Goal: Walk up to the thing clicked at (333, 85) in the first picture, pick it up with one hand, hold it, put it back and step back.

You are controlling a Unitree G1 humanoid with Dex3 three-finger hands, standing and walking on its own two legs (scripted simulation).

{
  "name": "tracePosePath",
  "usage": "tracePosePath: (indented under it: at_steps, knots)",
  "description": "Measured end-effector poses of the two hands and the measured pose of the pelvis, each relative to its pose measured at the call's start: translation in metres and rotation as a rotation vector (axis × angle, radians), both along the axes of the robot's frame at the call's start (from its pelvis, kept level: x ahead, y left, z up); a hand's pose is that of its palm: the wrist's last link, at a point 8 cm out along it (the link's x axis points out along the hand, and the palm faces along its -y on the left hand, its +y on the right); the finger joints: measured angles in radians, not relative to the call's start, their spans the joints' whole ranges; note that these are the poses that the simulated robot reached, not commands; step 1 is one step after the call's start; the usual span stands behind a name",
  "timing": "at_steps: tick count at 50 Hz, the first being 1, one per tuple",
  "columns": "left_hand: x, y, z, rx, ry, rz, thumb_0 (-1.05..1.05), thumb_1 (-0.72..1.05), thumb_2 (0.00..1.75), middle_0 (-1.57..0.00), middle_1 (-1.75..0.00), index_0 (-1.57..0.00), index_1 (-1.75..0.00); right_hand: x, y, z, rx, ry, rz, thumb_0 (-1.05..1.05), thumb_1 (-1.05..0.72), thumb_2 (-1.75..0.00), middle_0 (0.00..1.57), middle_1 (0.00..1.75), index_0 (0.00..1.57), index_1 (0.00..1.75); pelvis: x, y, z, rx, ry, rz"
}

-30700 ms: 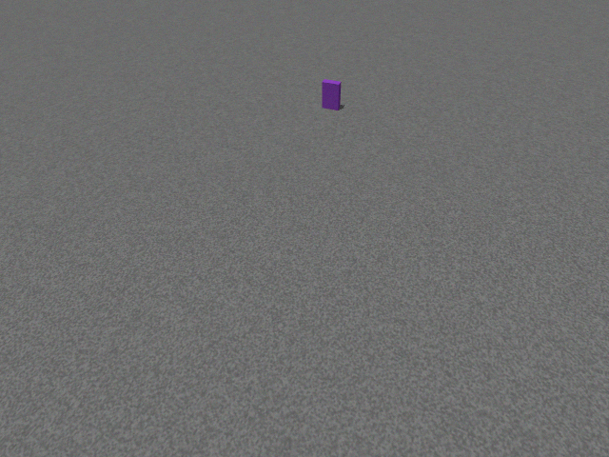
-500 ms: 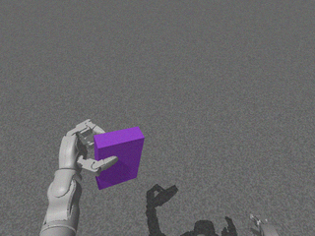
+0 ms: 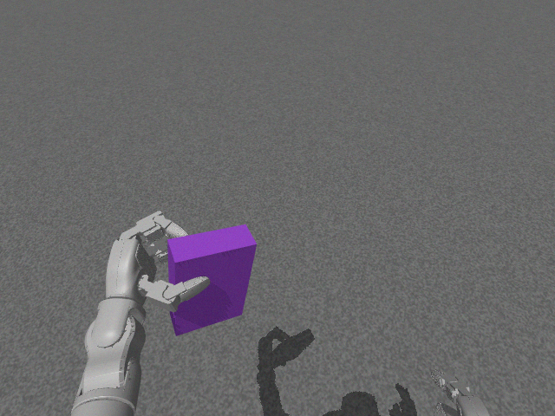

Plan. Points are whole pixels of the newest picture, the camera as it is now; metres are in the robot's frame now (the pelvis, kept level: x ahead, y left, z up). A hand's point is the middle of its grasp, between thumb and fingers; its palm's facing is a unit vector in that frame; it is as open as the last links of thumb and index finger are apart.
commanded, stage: hold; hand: left
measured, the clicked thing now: (209, 282) +0.32 +0.13 +0.01
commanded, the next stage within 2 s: crouch in 1.60 s
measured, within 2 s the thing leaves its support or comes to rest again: neither
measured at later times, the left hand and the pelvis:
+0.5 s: hand (177, 262) +0.32 +0.16 +0.06, palm faces +0.00 -1.00 +0.01, open 8.7 cm; pelvis +0.00 +0.00 +0.00, yaw +0 degrees
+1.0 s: hand (179, 263) +0.32 +0.16 +0.06, palm faces +0.00 -1.00 +0.00, open 8.7 cm; pelvis -0.01 +0.00 +0.00, yaw +0 degrees
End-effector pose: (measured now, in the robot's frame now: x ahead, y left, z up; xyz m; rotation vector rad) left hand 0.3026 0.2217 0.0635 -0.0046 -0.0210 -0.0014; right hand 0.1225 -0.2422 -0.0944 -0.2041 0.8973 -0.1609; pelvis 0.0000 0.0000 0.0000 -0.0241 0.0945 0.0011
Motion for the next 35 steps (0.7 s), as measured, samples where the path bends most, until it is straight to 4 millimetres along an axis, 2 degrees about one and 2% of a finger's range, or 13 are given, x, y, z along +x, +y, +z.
tracePosePath:
  at_steps: [19,35]
  knots:
    - [0.002,-0.0023,0.0013,0.001,0.005,0.001,0.03,-0.38,0.92,-1.01,-1.28,-0.95,-1.2,-0.0013,-0.0023,0.0023,0.0,-0.008,-0.006,0.01,-0.92,-0.89,0.2,0.3,0.2,0.3,-0.0011,-0.0013,0.0016,0.002,-0.005,-0.002]
    - [-0.0059,-0.0039,-0.0019,0.002,0.001,0.003,0.03,-0.38,0.92,-1.01,-1.28,-0.95,-1.2,-0.002,-0.0044,0.0013,-0.001,-0.009,0.0,0.01,-0.92,-0.89,0.2,0.3,0.2,0.3,-0.0038,-0.0031,0.0008,0.004,-0.004,0.0]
